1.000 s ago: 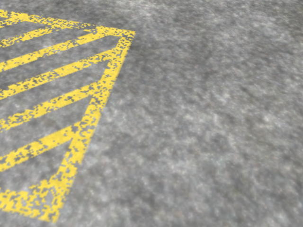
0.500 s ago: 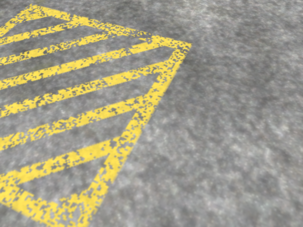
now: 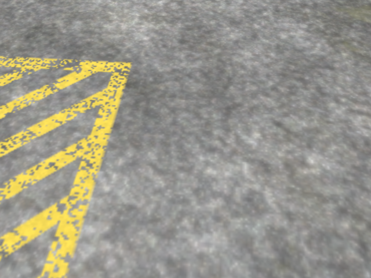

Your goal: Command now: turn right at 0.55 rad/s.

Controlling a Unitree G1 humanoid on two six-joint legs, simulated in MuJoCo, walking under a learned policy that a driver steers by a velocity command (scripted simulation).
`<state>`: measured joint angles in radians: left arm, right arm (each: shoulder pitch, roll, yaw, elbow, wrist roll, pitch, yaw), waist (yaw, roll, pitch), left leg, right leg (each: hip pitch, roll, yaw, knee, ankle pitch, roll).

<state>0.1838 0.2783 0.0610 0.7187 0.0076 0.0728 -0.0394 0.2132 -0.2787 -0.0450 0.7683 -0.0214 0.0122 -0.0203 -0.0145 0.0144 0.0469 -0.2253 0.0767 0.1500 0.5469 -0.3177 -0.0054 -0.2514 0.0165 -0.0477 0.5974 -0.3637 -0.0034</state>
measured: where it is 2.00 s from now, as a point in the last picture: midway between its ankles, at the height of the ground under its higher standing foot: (231, 274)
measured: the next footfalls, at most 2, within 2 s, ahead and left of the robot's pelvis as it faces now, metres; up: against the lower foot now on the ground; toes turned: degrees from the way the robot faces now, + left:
right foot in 0.02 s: +0.02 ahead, -0.10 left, +0.00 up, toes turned -2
left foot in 0.50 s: +0.10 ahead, +0.08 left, +0.00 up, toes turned -14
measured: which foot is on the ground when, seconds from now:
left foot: down 0.00-0.02, up 0.04-0.48, down 0.50-1.00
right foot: up 0.00-0.00, down 0.02-0.50, up 0.52-0.76, down 0.78-1.00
